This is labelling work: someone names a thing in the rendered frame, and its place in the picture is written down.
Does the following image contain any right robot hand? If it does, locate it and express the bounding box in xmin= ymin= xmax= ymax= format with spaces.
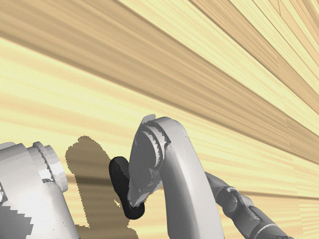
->
xmin=205 ymin=172 xmax=229 ymax=202

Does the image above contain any right robot foot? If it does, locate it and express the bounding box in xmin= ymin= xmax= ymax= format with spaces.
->
xmin=109 ymin=156 xmax=145 ymax=220

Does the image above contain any right robot arm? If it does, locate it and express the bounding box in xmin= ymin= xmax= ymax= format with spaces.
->
xmin=216 ymin=186 xmax=294 ymax=239

